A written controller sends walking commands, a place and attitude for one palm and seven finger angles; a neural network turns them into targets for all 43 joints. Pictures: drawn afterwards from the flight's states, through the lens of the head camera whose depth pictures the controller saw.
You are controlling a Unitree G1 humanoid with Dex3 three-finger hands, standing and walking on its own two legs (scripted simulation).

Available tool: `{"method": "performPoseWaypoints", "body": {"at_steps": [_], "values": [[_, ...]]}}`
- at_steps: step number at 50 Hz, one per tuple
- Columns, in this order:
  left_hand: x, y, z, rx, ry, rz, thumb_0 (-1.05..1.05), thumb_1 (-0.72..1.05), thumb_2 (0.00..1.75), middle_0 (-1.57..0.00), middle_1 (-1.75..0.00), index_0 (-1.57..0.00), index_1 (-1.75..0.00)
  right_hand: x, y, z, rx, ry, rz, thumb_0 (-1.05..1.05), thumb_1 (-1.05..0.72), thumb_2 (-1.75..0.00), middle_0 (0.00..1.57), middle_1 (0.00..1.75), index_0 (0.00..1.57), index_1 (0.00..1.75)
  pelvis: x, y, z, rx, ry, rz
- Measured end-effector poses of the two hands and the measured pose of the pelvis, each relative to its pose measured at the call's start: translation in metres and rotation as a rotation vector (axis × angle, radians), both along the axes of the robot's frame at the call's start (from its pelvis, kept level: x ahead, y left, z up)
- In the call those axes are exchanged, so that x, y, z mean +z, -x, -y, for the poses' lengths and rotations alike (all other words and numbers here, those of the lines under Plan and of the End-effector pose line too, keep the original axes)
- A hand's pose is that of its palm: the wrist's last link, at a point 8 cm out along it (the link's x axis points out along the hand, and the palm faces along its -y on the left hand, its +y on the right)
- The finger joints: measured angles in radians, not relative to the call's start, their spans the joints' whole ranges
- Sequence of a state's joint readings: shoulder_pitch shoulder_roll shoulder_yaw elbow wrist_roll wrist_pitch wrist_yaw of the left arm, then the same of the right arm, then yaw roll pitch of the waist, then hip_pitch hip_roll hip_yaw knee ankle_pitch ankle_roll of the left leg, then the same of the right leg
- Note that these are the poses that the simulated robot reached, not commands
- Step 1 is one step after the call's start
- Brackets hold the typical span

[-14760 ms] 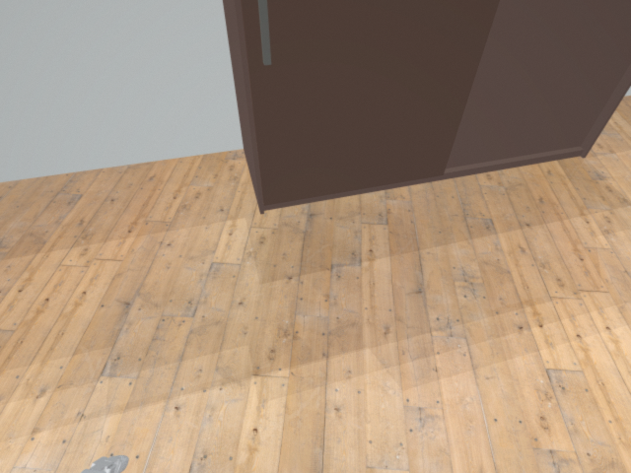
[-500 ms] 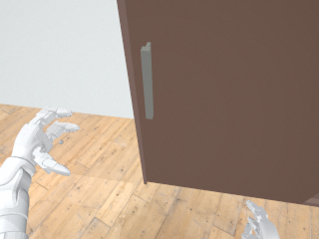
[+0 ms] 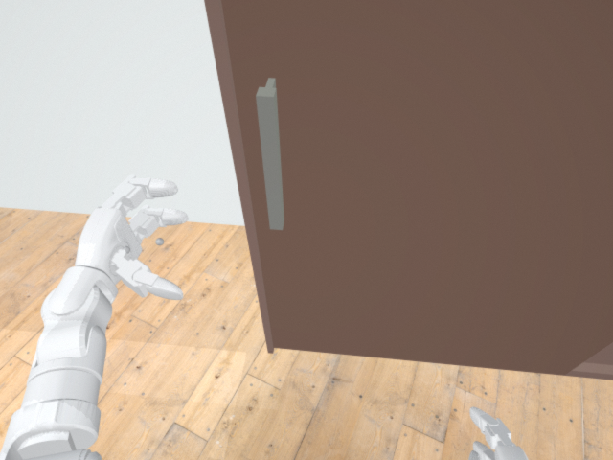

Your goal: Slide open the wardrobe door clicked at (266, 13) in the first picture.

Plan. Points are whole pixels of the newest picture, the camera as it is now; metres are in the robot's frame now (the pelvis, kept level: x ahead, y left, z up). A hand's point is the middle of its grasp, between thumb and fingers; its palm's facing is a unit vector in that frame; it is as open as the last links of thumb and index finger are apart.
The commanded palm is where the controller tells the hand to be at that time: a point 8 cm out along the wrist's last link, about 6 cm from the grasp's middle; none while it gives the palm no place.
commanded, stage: move the hooked fingers beside the handle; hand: left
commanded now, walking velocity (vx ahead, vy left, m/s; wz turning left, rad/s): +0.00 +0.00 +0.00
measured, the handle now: (274, 161) +0.54 +0.08 +0.09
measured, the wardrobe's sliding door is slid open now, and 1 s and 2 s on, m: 0.00 0.00 0.00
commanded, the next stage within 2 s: feel for the door with the fingertips in 1.66 s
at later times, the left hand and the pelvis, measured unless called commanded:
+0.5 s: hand (207, 206) +0.42 +0.17 +0.11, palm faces -0.05 -1.00 -0.01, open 14.0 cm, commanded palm +0.40 +0.22 +0.11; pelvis +0.00 -0.01 -0.01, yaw +0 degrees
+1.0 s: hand (232, 179) +0.48 +0.14 +0.10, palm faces -0.04 -1.00 +0.00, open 14.0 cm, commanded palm +0.45 +0.20 +0.10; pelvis +0.01 -0.01 -0.01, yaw -2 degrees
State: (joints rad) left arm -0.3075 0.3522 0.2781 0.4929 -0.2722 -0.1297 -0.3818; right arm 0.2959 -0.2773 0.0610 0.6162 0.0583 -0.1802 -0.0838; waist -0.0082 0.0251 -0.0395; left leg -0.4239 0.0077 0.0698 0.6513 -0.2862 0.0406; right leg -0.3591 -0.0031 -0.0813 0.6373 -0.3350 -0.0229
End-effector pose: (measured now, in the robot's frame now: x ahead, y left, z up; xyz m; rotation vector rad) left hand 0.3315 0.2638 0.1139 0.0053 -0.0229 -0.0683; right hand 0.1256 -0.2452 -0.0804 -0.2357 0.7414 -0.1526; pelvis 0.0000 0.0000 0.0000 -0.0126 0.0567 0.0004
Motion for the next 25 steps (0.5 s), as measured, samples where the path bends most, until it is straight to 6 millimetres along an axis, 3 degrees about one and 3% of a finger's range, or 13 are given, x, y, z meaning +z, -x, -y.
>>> {"method": "performPoseWaypoints", "body": {"at_steps": [7, 14, 25], "values": [[-0.005, -0.011, 0.005, 0.022, -0.001, -0.027, -0.01, -0.5, 0.3, -0.3, -1.2, -0.3, -1.2, -0.002, 0.0, -0.002, -0.004, -0.009, -0.019, 0.01, -0.91, -0.9, 0.2, 0.3, 0.2, 0.3, -0.001, -0.001, -0.001, 0.002, 0.0, -0.002], [-0.003, -0.029, 0.023, 0.004, -0.007, -0.01, -0.01, -0.5, 0.3, -0.3, -1.2, -0.3, -1.2, -0.008, 0.006, -0.001, 0.0, -0.005, -0.065, 0.01, -0.91, -0.9, 0.2, 0.3, 0.2, 0.3, -0.002, 0.002, 0.0, 0.01, 0.001, -0.012], [-0.008, -0.072, 0.043, 0.018, -0.008, -0.048, -0.01, -0.5, 0.3, -0.3, -1.2, -0.3, -1.2, -0.022, 0.042, 0.013, -0.062, -0.005, -0.184, 0.01, -0.91, -0.9, 0.2, 0.3, 0.2, 0.3, -0.005, 0.004, 0.006, -0.002, -0.002, -0.05]]}}
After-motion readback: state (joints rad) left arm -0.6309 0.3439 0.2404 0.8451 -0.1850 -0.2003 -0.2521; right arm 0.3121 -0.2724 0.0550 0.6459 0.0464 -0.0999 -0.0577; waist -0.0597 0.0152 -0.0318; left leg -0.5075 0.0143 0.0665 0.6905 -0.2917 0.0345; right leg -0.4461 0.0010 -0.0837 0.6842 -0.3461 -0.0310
